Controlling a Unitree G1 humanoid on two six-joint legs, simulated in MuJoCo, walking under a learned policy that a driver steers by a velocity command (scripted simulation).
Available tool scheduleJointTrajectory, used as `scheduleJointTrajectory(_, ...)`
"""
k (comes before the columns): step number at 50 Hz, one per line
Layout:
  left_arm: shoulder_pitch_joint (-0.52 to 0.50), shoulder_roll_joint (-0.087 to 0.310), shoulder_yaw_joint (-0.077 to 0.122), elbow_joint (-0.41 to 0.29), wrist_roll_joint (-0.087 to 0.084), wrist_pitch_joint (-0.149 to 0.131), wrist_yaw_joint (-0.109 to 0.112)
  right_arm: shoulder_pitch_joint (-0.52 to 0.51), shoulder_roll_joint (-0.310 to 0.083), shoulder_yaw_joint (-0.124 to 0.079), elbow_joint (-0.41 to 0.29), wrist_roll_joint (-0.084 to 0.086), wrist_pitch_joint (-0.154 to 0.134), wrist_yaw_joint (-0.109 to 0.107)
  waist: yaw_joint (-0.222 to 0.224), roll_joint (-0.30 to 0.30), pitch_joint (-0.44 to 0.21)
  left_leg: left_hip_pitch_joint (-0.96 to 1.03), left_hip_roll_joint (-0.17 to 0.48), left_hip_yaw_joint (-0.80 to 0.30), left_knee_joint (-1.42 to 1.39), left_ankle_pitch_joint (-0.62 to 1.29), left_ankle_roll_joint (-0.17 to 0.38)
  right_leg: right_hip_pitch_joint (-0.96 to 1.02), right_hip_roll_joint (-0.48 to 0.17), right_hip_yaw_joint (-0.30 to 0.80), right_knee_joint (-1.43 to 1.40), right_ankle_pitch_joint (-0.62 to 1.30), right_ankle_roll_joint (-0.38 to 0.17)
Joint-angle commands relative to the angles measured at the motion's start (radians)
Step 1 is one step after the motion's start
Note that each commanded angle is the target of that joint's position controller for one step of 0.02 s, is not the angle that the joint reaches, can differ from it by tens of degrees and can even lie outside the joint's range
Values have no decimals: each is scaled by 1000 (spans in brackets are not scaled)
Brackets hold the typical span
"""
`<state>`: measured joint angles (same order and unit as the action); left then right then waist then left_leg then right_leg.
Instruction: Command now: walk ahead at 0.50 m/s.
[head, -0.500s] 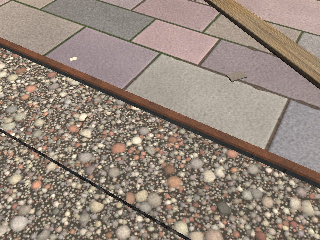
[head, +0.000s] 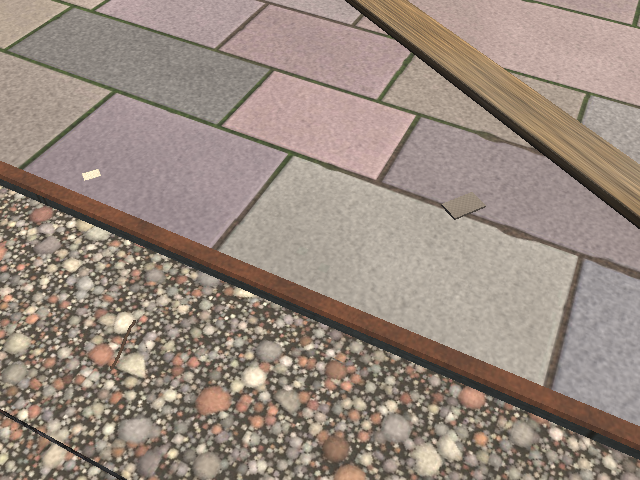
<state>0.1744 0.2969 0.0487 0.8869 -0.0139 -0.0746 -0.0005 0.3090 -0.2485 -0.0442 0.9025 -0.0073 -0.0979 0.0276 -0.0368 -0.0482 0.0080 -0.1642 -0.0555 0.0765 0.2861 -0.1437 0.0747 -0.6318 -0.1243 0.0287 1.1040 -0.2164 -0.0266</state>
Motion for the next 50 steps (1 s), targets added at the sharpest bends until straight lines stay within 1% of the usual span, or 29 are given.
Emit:
scheduleJointTrajectory(1,16,40,10,-42,9,9,3,-12,-134,-25,-38,2,-12,-13,40,103,12,62,285,-210,-173,216,169,-136,-39,22,-45,103,26)
scheduleJointTrajectory(7,-213,-15,-18,-116,8,-4,-17,82,-158,-25,-7,9,20,-26,-35,97,68,103,276,-138,-201,202,135,-131,11,-65,-323,186,27)
scheduleJointTrajectory(10,-260,-2,-17,-143,-2,-19,-34,134,-154,-23,16,14,33,-26,-38,119,72,208,307,-124,-164,286,134,-133,45,-98,-384,118,-6)
scheduleJointTrajectory(12,-225,13,-11,-146,-3,-30,-46,117,-159,-22,16,12,45,-31,10,167,38,246,319,-105,-90,501,115,-40,83,-126,-413,51,-41)
scheduleJointTrajectory(13,-149,36,2,-127,-2,-33,-48,92,-165,-22,11,13,50,-37,63,193,-18,242,307,-82,-7,692,97,89,121,-149,-439,56,-59)
scheduleJointTrajectory(14,-5,77,27,-79,1,-32,-45,81,-153,-16,8,13,54,-45,135,191,-104,206,266,-44,144,839,67,295,160,-162,-478,84,-85)
scheduleJointTrajectory(15,172,154,57,-31,10,-28,-35,83,-131,-6,-12,11,51,-52,196,135,-224,11,217,-15,391,735,22,606,56,-1,-486,67,-148)
scheduleJointTrajectory(16,319,247,87,0,25,-15,-25,158,-46,21,-31,11,32,-47,194,-125,-382,-334,50,-12,799,227,-50,925,-191,496,-641,-223,-301)
scheduleJointTrajectory(17,281,191,62,-6,20,-15,-18,76,-81,10,-36,3,6,-35,197,-169,-392,-483,4,-189,983,-341,-35,937,-246,763,-826,-293,-300)
scheduleJointTrajectory(18,177,147,44,-21,15,-20,-14,32,-129,-11,-56,38,-12,-20,155,-134,-241,-591,58,-219,1072,-323,-19,811,-245,639,-837,-345,-262)
scheduleJointTrajectory(19,98,104,33,-34,11,-23,-12,-25,-131,-11,-71,47,-18,-18,121,-52,-144,-589,120,-181,1024,-241,0,658,-209,495,-851,-305,-231)
scheduleJointTrajectory(20,49,69,24,-30,12,-29,-15,-49,-122,-17,-76,39,-14,-23,84,-6,-70,-546,162,-157,956,-184,0,517,-174,382,-888,-211,-208)
scheduleJointTrajectory(22,-7,10,10,-18,23,-41,-23,33,-82,-23,-39,35,24,-36,16,-52,-39,-416,195,-165,913,-133,-4,370,-119,210,-943,-103,-175)
scheduleJointTrajectory(23,5,15,14,-6,23,-47,-21,52,-64,-23,-27,36,39,-39,11,-50,-26,-404,196,-164,910,-115,-11,344,-114,153,-970,-62,-181)
scheduleJointTrajectory(25,28,44,22,16,23,-52,-11,15,-72,-30,-37,37,53,-45,7,-23,11,-469,196,-182,868,-42,-25,352,-111,70,-1006,-14,-185)
scheduleJointTrajectory(28,55,86,33,26,29,-47,10,-74,-68,-33,-69,22,56,-40,26,-9,20,-538,191,-177,716,81,-59,406,-119,-19,-1026,43,-180)
scheduleJointTrajectory(31,67,108,37,22,24,-44,23,-152,-57,-30,-91,21,53,-24,56,-4,26,-514,185,-121,558,177,-70,452,-127,-91,-1039,87,-164)
scheduleJointTrajectory(35,115,132,47,36,11,-26,26,-248,-48,-23,-139,23,49,-3,97,5,69,-541,184,-84,402,175,-50,593,-164,-160,-1016,126,-141)
scheduleJointTrajectory(38,123,147,58,39,0,-3,22,-281,-63,-25,-179,25,54,14,101,-10,88,-533,168,-47,345,75,-15,691,-191,-191,-952,189,-116)
scheduleJointTrajectory(40,93,175,68,27,-10,11,23,-230,-94,-40,-192,22,57,21,59,-34,51,-434,116,6,332,-24,22,720,-192,-220,-821,492,-95)
scheduleJointTrajectory(41,64,182,70,19,-14,21,25,-129,-119,-59,-174,23,56,23,-4,-31,-8,-297,68,43,296,-22,48,705,-169,-250,-669,668,-73)
scheduleJointTrajectory(42,67,164,63,12,-10,30,27,38,-182,-96,-127,27,55,16,-79,6,-100,-63,-1,59,252,8,81,632,-112,-281,-436,727,-40)
scheduleJointTrajectory(43,87,110,40,-17,23,25,26,179,-289,-133,-102,32,61,-5,-114,172,-189,215,162,-213,232,12,147,370,-63,-291,-98,406,14)
scheduleJointTrajectory(44,159,-19,0,-68,42,-8,13,139,-356,-133,-119,37,51,-3,4,379,-280,487,356,-767,83,-210,321,-36,152,-142,194,-356,66)
scheduleJointTrajectory(45,49,65,14,-72,-1,-46,1,147,-256,-104,-144,29,34,5,-64,225,-313,499,383,-844,-18,-234,295,-139,125,36,289,-352,37)
scheduleJointTrajectory(46,-22,100,22,-97,-30,-70,-6,115,-209,-90,-146,20,22,6,-68,170,-213,436,360,-709,-7,-140,252,-209,80,38,276,-249,3)
scheduleJointTrajectory(47,-42,91,20,-94,-17,-82,-1,56,-190,-83,-159,21,18,5,-38,89,-161,316,321,-595,1,-44,223,-176,35,40,212,-164,-12)
scheduleJointTrajectory(48,-46,101,28,-91,5,-82,5,-9,-160,-73,-178,17,20,2,-3,70,-116,193,289,-511,-15,42,210,-117,6,45,129,-110,-12)
scheduleJointTrajectory(50,-23,104,37,-93,7,-59,3,-53,-131,-59,-204,6,19,-8,41,97,-90,81,253,-448,-63,132,209,-31,-13,54,49,-62,1)
